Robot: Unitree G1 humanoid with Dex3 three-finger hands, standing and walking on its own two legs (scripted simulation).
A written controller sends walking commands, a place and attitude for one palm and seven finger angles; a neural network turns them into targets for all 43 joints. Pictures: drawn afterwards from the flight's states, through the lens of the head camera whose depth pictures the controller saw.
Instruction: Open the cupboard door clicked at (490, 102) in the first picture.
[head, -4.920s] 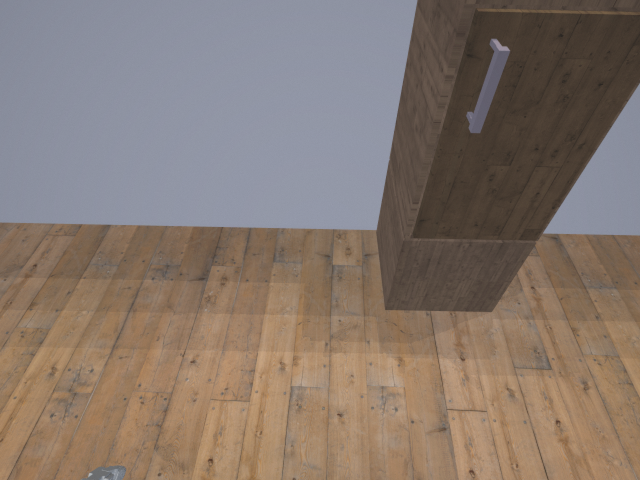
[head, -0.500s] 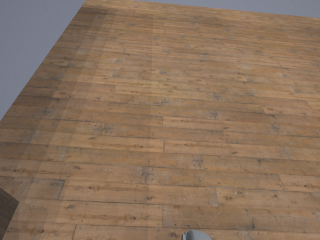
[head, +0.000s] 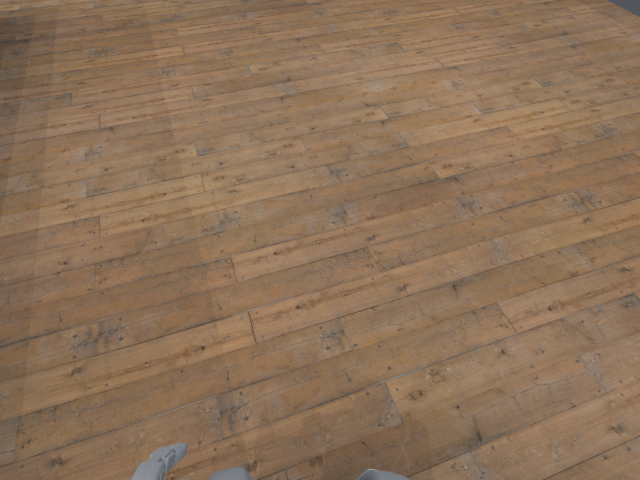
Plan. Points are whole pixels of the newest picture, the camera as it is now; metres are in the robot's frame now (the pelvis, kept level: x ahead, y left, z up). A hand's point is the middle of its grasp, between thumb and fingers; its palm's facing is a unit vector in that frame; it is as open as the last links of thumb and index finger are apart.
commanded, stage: walk to a spot facing it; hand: left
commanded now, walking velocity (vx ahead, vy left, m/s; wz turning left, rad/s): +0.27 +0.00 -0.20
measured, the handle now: out of the picture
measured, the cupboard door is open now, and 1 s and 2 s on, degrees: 0 0 0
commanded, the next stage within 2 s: turn to face it in 0.02 s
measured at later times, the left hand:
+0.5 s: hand (158, 471) +0.16 +0.24 -0.18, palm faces +0.15 -0.98 -0.14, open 7.4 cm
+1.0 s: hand (153, 415) +0.22 +0.25 -0.13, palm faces +0.35 -0.89 -0.29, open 7.4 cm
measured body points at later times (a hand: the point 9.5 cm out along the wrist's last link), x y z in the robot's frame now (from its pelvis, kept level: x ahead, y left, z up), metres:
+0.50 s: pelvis +0.16 +0.07 +0.01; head +0.18 +0.10 +0.45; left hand +0.15 +0.29 -0.16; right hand +0.26 -0.16 -0.13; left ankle +0.23 +0.13 -0.72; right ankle +0.10 -0.08 -0.65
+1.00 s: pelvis +0.17 +0.01 +0.01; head +0.20 +0.00 +0.46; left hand +0.20 +0.29 -0.11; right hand +0.28 -0.22 -0.15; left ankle +0.22 +0.13 -0.71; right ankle +0.19 -0.11 -0.73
